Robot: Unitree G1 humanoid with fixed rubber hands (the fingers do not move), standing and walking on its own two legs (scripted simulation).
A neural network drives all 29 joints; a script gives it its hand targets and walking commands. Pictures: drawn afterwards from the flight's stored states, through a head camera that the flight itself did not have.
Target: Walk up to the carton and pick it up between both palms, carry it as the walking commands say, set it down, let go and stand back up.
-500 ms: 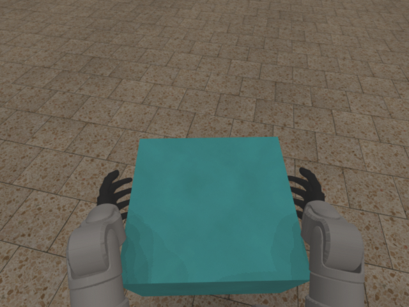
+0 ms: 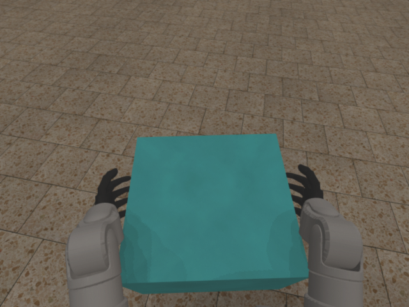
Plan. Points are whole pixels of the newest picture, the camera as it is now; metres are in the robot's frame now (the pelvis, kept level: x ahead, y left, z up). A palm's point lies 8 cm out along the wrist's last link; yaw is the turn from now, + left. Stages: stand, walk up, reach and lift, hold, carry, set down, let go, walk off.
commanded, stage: carry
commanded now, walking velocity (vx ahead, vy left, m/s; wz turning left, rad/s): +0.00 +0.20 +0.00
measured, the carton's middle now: (209, 214) +0.29 +0.01 +0.01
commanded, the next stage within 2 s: none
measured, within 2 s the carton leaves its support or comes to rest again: neither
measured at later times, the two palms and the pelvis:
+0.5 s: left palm (35, 229) +0.22 +0.29 +0.10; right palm (262, 236) +0.21 -0.07 +0.09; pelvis -0.05 +0.11 +0.01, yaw +0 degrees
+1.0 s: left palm out of the picture +0.16 +0.41 +0.09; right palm (184, 280) +0.15 +0.05 +0.08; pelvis -0.10 +0.24 +0.01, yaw +0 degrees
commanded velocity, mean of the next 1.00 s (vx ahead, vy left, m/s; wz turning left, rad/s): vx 0.00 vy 0.20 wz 0.00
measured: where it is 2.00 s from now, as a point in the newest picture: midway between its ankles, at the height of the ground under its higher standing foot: outside the picture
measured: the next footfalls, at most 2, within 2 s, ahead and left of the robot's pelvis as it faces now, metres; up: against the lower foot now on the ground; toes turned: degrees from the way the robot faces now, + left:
right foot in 0.24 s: +0.01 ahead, -0.05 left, +0.00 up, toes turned -10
left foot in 0.54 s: +0.01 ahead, +0.28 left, +0.00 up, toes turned +7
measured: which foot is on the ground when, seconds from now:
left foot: down 0.00-0.24, up 0.26-0.52, down 0.54-0.84, up 0.86-1.00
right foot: up 0.00-0.22, down 0.24-0.56, up 0.58-0.82, down 0.84-1.00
